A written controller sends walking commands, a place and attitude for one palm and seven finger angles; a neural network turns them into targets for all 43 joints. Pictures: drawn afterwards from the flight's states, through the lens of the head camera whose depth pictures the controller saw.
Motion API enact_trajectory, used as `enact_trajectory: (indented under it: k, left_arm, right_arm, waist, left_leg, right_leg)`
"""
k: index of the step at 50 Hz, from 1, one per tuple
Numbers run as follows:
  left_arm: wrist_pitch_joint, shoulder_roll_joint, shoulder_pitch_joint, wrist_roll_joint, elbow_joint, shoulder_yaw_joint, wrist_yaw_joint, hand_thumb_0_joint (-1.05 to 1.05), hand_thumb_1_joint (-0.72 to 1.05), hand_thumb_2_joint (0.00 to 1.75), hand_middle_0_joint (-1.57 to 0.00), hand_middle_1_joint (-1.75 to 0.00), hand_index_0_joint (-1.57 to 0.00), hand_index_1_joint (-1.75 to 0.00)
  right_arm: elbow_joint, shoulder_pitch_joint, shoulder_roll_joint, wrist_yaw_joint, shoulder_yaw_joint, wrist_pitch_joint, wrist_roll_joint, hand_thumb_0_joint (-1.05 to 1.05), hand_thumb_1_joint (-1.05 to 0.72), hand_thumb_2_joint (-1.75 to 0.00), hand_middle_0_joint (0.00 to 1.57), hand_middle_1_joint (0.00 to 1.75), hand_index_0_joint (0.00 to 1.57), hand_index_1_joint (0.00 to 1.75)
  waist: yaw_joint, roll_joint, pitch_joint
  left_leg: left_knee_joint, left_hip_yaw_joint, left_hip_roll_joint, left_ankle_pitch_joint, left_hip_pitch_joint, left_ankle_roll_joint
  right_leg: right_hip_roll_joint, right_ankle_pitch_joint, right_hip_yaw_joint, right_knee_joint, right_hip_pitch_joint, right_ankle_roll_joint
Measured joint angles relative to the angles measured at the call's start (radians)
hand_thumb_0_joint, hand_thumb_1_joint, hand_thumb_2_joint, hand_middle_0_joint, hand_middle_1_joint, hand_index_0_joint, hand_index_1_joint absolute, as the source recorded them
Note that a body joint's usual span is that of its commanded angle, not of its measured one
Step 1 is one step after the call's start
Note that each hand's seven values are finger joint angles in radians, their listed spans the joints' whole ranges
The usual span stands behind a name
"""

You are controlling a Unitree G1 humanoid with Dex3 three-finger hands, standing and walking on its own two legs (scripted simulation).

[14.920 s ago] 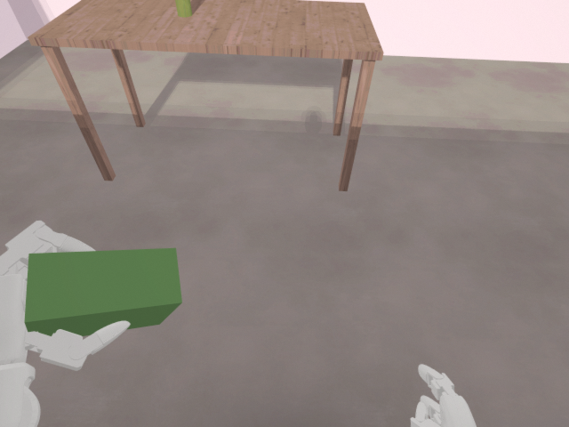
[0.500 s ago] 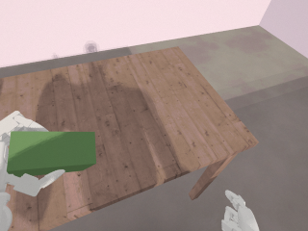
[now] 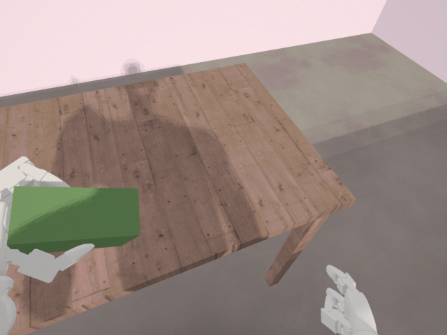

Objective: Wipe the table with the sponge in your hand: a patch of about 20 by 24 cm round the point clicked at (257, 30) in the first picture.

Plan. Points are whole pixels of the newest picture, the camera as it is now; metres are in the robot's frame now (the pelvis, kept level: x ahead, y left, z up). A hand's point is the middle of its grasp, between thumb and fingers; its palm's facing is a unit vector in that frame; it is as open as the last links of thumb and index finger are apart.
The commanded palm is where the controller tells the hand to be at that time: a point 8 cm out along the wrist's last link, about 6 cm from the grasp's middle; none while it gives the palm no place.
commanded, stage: shuffle to correct the standing spot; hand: left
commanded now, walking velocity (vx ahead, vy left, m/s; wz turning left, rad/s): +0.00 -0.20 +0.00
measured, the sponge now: (96, 220) +0.24 +0.20 +0.13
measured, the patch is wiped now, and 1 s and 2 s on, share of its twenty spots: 0.00 0.00 0.00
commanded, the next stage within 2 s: none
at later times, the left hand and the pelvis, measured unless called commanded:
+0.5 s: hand (82, 216) +0.23 +0.21 +0.16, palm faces +0.28 -0.85 -0.44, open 10.1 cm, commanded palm +0.17 +0.25 +0.18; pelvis +0.01 -0.03 -0.01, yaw +0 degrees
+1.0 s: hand (77, 222) +0.22 +0.21 +0.15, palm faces +0.30 -0.85 -0.44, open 10.1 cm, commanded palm +0.16 +0.25 +0.18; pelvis +0.00 -0.03 -0.01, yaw +1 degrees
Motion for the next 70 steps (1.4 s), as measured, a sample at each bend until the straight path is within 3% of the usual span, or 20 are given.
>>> enact_trajectory:
  k: [12, 21, 40, 70]
  left_arm:
    - [0.031, 0.011, 0.033, -0.022, -0.021, 0.002, -0.001, -0.01, -0.5, 1.02, -0.72, -1.35, -0.74, -1.34]
    - [0.032, 0.04, 0.052, -0.028, -0.049, 0.022, -0.003, -0.01, -0.5, 1.02, -0.72, -1.35, -0.74, -1.34]
    - [0.034, 0.041, 0.037, -0.026, -0.06, 0.022, -0.01, -0.01, -0.5, 1.02, -0.72, -1.35, -0.74, -1.34]
    - [0.041, 0.043, 0.054, -0.028, -0.065, 0.022, -0.004, -0.01, -0.5, 1.02, -0.72, -1.35, -0.74, -1.35]
  right_arm:
    - [0.013, 0.016, -0.028, -0.015, -0.022, 0.022, 0.003, 0.01, -0.91, -0.9, 0.21, 0.3, 0.2, 0.3]
    - [0.018, 0.024, -0.026, -0.019, -0.028, 0.034, 0.003, 0.01, -0.91, -0.9, 0.2, 0.3, 0.2, 0.3]
    - [0.001, 0.0, 0.001, -0.01, -0.008, 0.032, 0.0, 0.01, -0.91, -0.9, 0.21, 0.3, 0.2, 0.3]
    - [0.009, 0.021, -0.013, -0.005, -0.013, 0.043, 0.007, 0.01, -0.91, -0.9, 0.21, 0.3, 0.2, 0.3]
  waist:
    - [-0.02, 0.019, -0.008]
    - [-0.035, 0.005, -0.006]
    - [-0.012, -0.002, 0.01]
    - [-0.029, 0.011, 0.009]
  left_leg:
    - [0.04, -0.015, 0.034, -0.022, -0.03, -0.023]
    - [0.05, -0.02, 0.038, -0.035, -0.02, -0.042]
    - [0.058, -0.033, 0.038, -0.034, -0.03, -0.042]
    - [0.074, -0.044, 0.042, -0.037, -0.041, -0.042]
  right_leg:
    - [0.034, -0.027, -0.013, 0.046, -0.033, -0.039]
    - [0.037, -0.051, -0.018, 0.072, -0.029, -0.045]
    - [0.037, -0.046, -0.03, 0.066, -0.028, -0.044]
    - [0.042, -0.051, -0.041, 0.081, -0.035, -0.054]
